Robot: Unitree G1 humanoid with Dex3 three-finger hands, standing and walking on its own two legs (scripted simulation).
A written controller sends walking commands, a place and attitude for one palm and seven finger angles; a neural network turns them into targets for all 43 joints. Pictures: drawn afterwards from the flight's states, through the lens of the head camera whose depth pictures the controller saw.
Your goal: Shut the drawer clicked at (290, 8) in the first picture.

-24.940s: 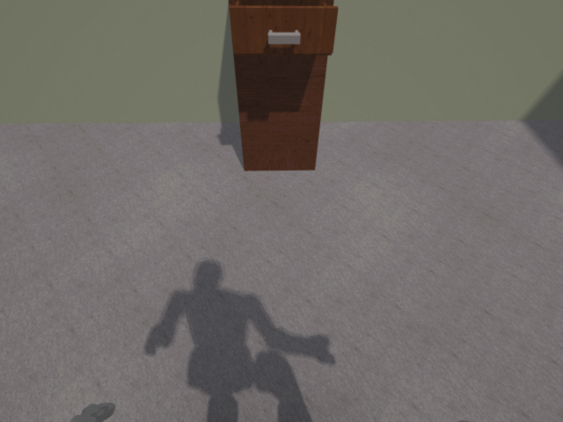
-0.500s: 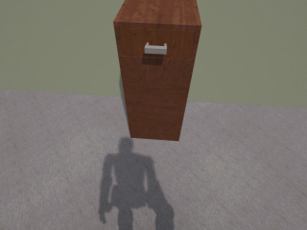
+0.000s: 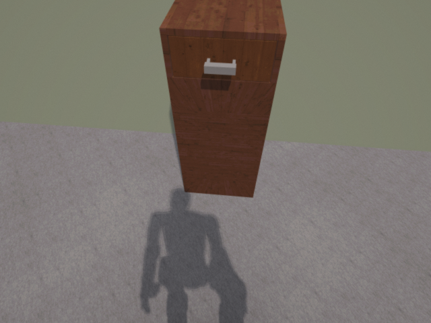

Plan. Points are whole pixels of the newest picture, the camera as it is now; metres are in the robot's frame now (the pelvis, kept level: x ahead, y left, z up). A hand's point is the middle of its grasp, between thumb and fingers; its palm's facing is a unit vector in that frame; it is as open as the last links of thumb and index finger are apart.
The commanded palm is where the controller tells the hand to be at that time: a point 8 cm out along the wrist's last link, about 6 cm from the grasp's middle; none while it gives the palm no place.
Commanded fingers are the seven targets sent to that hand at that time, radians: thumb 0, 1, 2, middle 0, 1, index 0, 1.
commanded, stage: look to check the result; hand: left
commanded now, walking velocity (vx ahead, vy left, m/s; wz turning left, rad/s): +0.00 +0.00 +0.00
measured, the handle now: (220, 65) +0.85 +0.03 +0.04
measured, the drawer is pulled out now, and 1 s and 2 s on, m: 0.00 0.00 0.00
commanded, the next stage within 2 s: stand and wait in 0.08 s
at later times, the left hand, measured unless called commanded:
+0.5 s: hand out of the picture +0.00 +0.16 -0.17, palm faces +0.04 -0.98 -0.18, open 7.4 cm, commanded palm none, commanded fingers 0.00 0.90 0.90 -0.20 -0.30 -0.20 -0.30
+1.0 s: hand out of the picture +0.01 +0.17 -0.17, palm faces +0.03 -0.98 -0.20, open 7.4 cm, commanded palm none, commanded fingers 0.00 0.90 0.90 -0.20 -0.30 -0.20 -0.30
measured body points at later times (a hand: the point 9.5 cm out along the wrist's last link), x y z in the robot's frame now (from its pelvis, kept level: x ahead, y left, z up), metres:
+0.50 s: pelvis +0.01 +0.00 +0.00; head +0.02 -0.01 +0.45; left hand +0.00 +0.22 -0.16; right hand +0.00 -0.21 -0.16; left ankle +0.03 +0.12 -0.74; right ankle -0.02 -0.11 -0.74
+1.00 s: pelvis +0.01 +0.00 +0.00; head +0.03 -0.01 +0.45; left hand +0.01 +0.23 -0.16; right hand +0.01 -0.23 -0.16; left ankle +0.03 +0.12 -0.74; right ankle -0.02 -0.11 -0.74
